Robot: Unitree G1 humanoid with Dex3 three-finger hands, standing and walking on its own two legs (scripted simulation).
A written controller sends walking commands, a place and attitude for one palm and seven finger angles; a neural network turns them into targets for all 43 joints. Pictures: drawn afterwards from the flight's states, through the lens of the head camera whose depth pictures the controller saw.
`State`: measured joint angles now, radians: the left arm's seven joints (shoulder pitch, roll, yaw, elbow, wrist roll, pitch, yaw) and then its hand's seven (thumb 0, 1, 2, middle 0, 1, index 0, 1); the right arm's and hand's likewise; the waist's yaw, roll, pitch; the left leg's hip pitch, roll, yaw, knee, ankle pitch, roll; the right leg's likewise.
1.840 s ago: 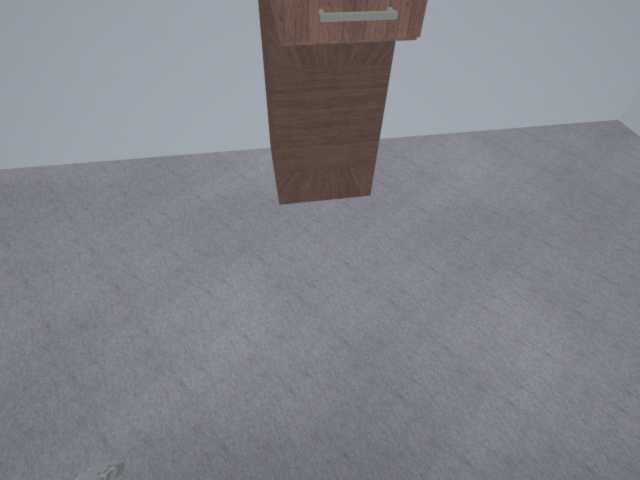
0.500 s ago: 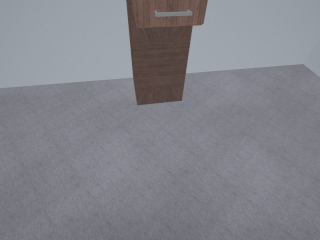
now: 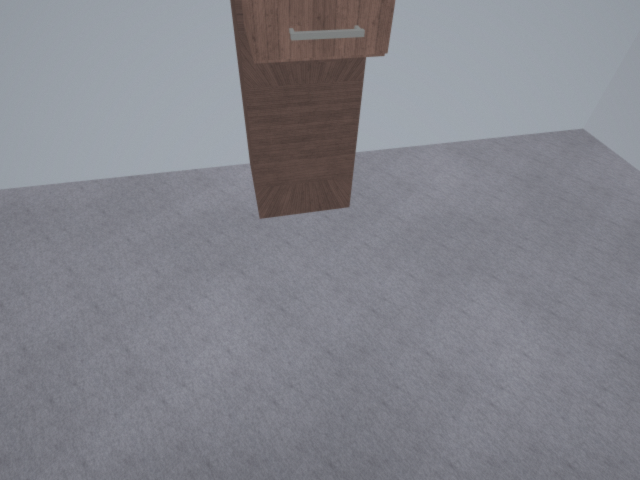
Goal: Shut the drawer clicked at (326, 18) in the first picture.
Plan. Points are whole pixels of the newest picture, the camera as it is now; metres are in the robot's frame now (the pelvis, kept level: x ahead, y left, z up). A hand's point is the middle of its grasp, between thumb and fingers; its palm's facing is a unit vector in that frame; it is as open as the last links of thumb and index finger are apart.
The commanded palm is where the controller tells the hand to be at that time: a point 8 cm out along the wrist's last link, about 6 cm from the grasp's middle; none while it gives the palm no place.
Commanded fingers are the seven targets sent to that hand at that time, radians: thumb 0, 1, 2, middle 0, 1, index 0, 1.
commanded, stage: walk to a spot facing it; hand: left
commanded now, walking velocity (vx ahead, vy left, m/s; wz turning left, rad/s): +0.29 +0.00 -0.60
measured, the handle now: (326, 32) +1.15 +0.08 +0.12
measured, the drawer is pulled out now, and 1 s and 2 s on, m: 0.25 0.25 0.25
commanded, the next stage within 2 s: turn to face it in 1.80 s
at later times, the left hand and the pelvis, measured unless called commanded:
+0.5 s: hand out of the picture +0.10 +0.19 -0.17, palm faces -0.11 -0.98 -0.16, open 7.4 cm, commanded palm none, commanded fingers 0.00 0.90 0.90 -0.20 -0.30 -0.20 -0.30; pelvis +0.15 +0.01 +0.00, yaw -14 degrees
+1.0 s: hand (327, 262) +0.58 +0.03 -0.15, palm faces -0.61 -0.77 -0.18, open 7.4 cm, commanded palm none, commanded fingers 0.00 0.90 0.90 -0.20 -0.30 -0.20 -0.30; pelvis +0.33 -0.03 -0.01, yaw -33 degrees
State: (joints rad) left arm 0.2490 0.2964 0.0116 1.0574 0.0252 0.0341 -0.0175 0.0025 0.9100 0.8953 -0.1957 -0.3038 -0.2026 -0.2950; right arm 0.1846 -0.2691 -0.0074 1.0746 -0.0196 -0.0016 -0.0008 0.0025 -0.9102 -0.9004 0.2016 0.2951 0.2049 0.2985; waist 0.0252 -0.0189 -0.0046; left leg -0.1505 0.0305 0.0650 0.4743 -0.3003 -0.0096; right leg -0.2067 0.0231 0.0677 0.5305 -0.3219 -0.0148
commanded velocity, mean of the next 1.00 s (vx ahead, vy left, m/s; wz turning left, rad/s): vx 0.33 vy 0.00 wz -0.56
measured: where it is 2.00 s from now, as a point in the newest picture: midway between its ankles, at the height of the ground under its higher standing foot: (404, 377)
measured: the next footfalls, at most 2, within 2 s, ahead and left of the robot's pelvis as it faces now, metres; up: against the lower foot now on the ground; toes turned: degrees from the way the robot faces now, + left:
left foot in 0.54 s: +0.31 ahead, +0.11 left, +0.00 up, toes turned -11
right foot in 1.06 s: +0.43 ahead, -0.21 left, +0.00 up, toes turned -43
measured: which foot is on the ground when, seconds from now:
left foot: down 0.00-0.12, up 0.14-0.52, down 0.54-1.00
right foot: down 0.00-0.54, up 0.56-1.00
